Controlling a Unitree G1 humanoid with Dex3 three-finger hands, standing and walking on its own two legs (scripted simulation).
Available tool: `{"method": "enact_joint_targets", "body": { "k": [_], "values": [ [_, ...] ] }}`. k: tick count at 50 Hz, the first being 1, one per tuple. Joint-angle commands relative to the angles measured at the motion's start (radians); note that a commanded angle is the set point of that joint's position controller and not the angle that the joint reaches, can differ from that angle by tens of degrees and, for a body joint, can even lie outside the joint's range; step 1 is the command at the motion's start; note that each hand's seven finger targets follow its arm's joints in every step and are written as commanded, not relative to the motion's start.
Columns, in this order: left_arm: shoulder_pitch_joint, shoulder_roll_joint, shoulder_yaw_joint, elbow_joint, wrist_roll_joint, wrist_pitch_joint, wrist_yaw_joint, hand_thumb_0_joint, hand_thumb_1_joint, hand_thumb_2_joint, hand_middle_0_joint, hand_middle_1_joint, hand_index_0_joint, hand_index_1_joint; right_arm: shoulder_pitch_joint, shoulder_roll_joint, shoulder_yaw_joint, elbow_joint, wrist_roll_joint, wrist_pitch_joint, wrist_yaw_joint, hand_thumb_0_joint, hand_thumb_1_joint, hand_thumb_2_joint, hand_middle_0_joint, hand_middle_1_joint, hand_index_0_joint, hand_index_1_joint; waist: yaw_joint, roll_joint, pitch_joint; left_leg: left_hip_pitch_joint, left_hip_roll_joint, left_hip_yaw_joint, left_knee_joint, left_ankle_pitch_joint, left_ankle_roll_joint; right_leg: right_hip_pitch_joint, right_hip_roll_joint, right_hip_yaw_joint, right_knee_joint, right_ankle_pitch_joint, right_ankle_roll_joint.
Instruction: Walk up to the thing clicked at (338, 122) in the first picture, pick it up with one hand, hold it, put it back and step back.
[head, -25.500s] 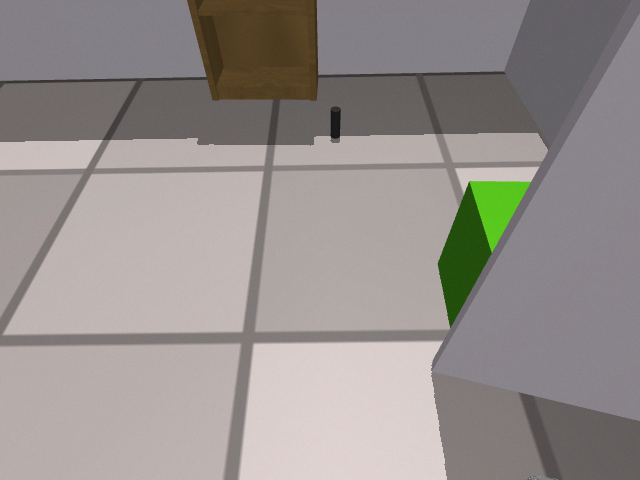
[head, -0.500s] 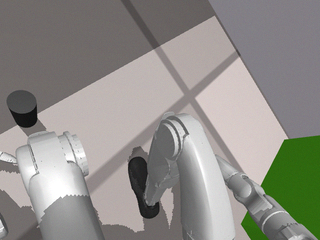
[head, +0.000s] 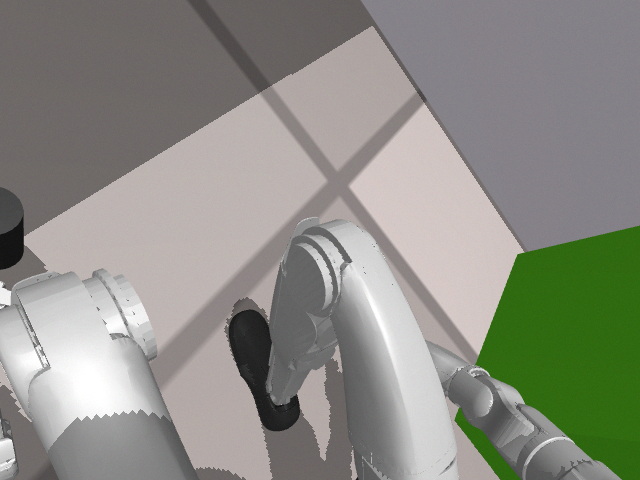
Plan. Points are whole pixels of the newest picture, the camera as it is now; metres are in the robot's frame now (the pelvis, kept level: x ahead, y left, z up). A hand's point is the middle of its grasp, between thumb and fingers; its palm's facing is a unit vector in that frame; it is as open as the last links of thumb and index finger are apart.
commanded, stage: close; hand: left
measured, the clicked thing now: out of the picture +0.41 +0.23 -0.20
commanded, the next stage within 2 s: settle in 0.88 s
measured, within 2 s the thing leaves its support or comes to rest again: leaves its support in 1.22 s
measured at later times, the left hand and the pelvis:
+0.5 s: hand (3, 228) +0.41 +0.22 -0.18, palm faces +0.09 -1.00 +0.01, open 10.8 cm; pelvis +0.00 +0.00 +0.00, yaw -1 degrees
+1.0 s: hand (10, 224) +0.41 +0.22 -0.18, palm faces +0.08 -1.00 -0.01, open 6.9 cm; pelvis +0.00 +0.00 +0.00, yaw -1 degrees
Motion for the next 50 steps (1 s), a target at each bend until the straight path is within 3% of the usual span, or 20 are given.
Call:
{"method": "enact_joint_targets", "body": {
  "k": [1,4,6,7,8,10,12,13,15,19,21,25,32,35,38,44,48,50],
  "values": [
    [-0.189,0.16,0.04,-0.097,0.018,-0.094,0.052,0.0,-0.517,0.199,-0.16,-0.232,-0.177,-0.217,-0.031,-0.359,-0.125,-0.034,-0.012,0.014,-0.027,0.0,-0.88,-0.895,0.2,0.3,0.2,0.3,-0.098,0.519,-0.462,0.348,0.038,0.075,-0.372,0.006,-0.053,0.185,0.047,-0.081,-0.156,0.08,-0.066],
    [-0.162,0.16,0.03,-0.094,0.046,-0.109,0.076,0.0,-0.448,0.227,-0.158,-0.228,-0.166,-0.221,-0.036,-0.358,-0.119,-0.034,-0.025,0.024,-0.025,0.0,-0.875,-0.896,0.2,0.3,0.2,0.3,-0.091,0.558,-0.454,0.374,0.046,0.074,-0.377,0.041,-0.061,0.195,0.049,-0.081,-0.145,0.109,-0.067],
    [-0.163,0.145,0.026,-0.107,0.046,-0.113,0.089,0.0,-0.363,0.25,-0.195,-0.2,-0.176,-0.216,-0.033,-0.36,-0.118,-0.035,-0.03,0.029,-0.023,0.0,-0.865,-0.899,0.2,0.3,0.2,0.3,-0.107,0.564,-0.47,0.388,0.046,0.071,-0.37,0.068,-0.063,0.208,0.051,-0.087,-0.142,0.132,-0.064],
    [-0.159,0.152,0.023,-0.114,0.044,-0.114,0.093,0.0,-0.283,0.323,-0.275,-0.28,-0.256,-0.296,-0.037,-0.36,-0.115,-0.036,-0.03,0.029,-0.021,0.0,-0.851,-0.894,0.2,0.3,0.2,0.3,-0.097,0.565,-0.479,0.385,0.045,0.078,-0.363,0.064,-0.061,0.213,0.053,-0.083,-0.145,0.131,-0.066],
    [-0.171,0.139,0.017,-0.12,0.04,-0.115,0.095,0.0,-0.203,0.357,-0.34,-0.33,-0.323,-0.34,-0.036,-0.363,-0.117,-0.032,-0.032,0.03,-0.021,0.0,-0.856,-0.895,0.2,0.3,0.2,0.3,-0.115,0.569,-0.482,0.391,0.045,0.076,-0.358,0.071,-0.061,0.218,0.052,-0.085,-0.145,0.142,-0.062],
    [-0.174,0.127,0.007,-0.138,0.033,-0.114,0.106,0.0,-0.043,0.411,-0.382,-0.371,-0.362,-0.383,-0.032,-0.363,-0.118,-0.029,-0.033,0.029,-0.019,0.0,-0.851,-0.894,0.2,0.3,0.199,0.3,-0.118,0.555,-0.5,0.401,0.046,0.075,-0.352,0.087,-0.059,0.228,0.054,-0.084,-0.149,0.16,-0.06],
    [-0.202,0.114,-0.008,-0.153,0.031,-0.115,0.114,0.0,0.059,0.457,-0.412,-0.406,-0.391,-0.418,-0.024,-0.369,-0.12,-0.022,-0.033,0.031,-0.016,0.0,-0.851,-0.894,0.2,0.3,0.199,0.3,-0.141,0.55,-0.498,0.398,0.046,0.066,-0.354,0.078,-0.06,0.223,0.054,-0.095,-0.149,0.157,-0.058],
    [-0.202,0.123,-0.016,-0.162,0.029,-0.115,0.117,0.0,0.097,0.466,-0.426,-0.413,-0.405,-0.425,-0.031,-0.365,-0.12,-0.021,-0.027,0.029,-0.015,0.0,-0.85,-0.893,0.2,0.299,0.199,0.299,-0.127,0.545,-0.488,0.381,0.043,0.072,-0.352,0.058,-0.056,0.215,0.054,-0.089,-0.153,0.141,-0.06],
    [-0.21,0.104,-0.031,-0.16,0.027,-0.11,0.121,0.0,0.156,0.497,-0.463,-0.437,-0.438,-0.451,-0.025,-0.362,-0.12,-0.013,-0.028,0.029,-0.014,0.0,-0.851,-0.893,0.2,0.299,0.199,0.299,-0.143,0.524,-0.501,0.377,0.043,0.071,-0.338,0.066,-0.053,0.223,0.058,-0.089,-0.158,0.152,-0.057],
    [-0.215,0.107,-0.042,-0.155,0.031,-0.104,0.127,0.0,0.279,0.553,-0.515,-0.478,-0.485,-0.495,-0.024,-0.358,-0.12,-0.01,-0.025,0.029,-0.012,0.0,-0.849,-0.893,0.2,0.299,0.199,0.299,-0.139,0.508,-0.498,0.36,0.039,0.075,-0.338,0.052,-0.05,0.227,0.059,-0.089,-0.167,0.141,-0.058],
    [-0.194,0.113,-0.036,-0.144,0.034,-0.099,0.136,0.0,0.301,0.576,-0.527,-0.497,-0.498,-0.514,-0.031,-0.353,-0.122,-0.016,-0.022,0.031,-0.01,0.0,-0.845,-0.892,0.2,0.299,0.199,0.299,-0.117,0.499,-0.484,0.344,0.038,0.081,-0.342,0.035,-0.047,0.222,0.06,-0.085,-0.171,0.122,-0.061],
    [-0.175,0.107,-0.022,-0.143,0.034,-0.09,0.153,0.0,0.356,0.651,-0.582,-0.566,-0.553,-0.584,-0.035,-0.346,-0.122,-0.021,-0.021,0.034,-0.009,0.0,-0.844,-0.893,0.2,0.299,0.199,0.299,-0.103,0.51,-0.485,0.346,0.039,0.083,-0.348,0.051,-0.051,0.225,0.062,-0.085,-0.171,0.131,-0.064],
    [-0.185,0.082,-0.059,-0.213,0.06,-0.083,0.168,0.0,0.532,0.808,-0.752,-0.742,-0.723,-0.76,-0.033,-0.344,-0.139,-0.016,-0.021,0.041,-0.005,0.0,-0.846,-0.893,0.2,0.299,0.199,0.299,-0.113,0.57,-0.499,0.4,0.047,0.07,-0.366,0.09,-0.065,0.199,0.061,-0.088,-0.15,0.161,-0.069],
    [-0.211,0.082,-0.061,-0.217,0.057,-0.08,0.184,0.0,0.606,0.847,-0.824,-0.794,-0.795,-0.809,-0.029,-0.341,-0.14,-0.013,-0.017,0.04,-0.002,0.0,-0.846,-0.891,0.2,0.299,0.199,0.299,-0.124,0.539,-0.496,0.36,0.041,0.08,-0.354,0.055,-0.054,0.207,0.062,-0.084,-0.164,0.139,-0.067],
    [-0.234,0.084,-0.062,-0.217,0.052,-0.083,0.199,0.0,0.563,0.941,-0.931,-0.915,-0.902,-0.935,-0.024,-0.338,-0.138,-0.012,-0.018,0.039,0.001,0.0,-0.849,-0.892,0.2,0.299,0.199,0.299,-0.125,0.518,-0.508,0.35,0.038,0.085,-0.343,0.031,-0.047,0.214,0.065,-0.079,-0.177,0.125,-0.066],
    [-0.238,0.076,-0.091,-0.195,0.081,-0.088,0.205,0.0,0.642,1.045,-1.083,-1.065,-1.06,-1.079,-0.025,-0.334,-0.135,-0.01,-0.021,0.039,0.005,0.0,-0.856,-0.892,0.2,0.299,0.199,0.299,-0.132,0.526,-0.509,0.372,0.038,0.074,-0.352,0.044,-0.053,0.198,0.064,-0.086,-0.167,0.13,-0.067],
    [-0.23,0.075,-0.074,-0.172,0.077,-0.084,0.217,0.0,0.637,1.129,-1.199,-1.172,-1.173,-1.19,-0.026,-0.343,-0.134,-0.012,-0.021,0.04,0.008,0.0,-0.861,-0.893,0.2,0.299,0.199,0.299,-0.127,0.54,-0.491,0.373,0.041,0.067,-0.364,0.037,-0.058,0.194,0.063,-0.09,-0.165,0.126,-0.068],
    [-0.226,0.077,-0.068,-0.17,0.071,-0.083,0.225,0.0,0.574,1.17,-1.18,-1.225,-1.149,-1.255,-0.028,-0.341,-0.13,-0.015,-0.022,0.039,0.009,0.0,-0.873,-0.9,0.2,0.299,0.199,0.299,-0.122,0.537,-0.499,0.367,0.038,0.071,-0.359,0.053,-0.056,0.21,0.066,-0.088,-0.169,0.139,-0.068]
  ]
}}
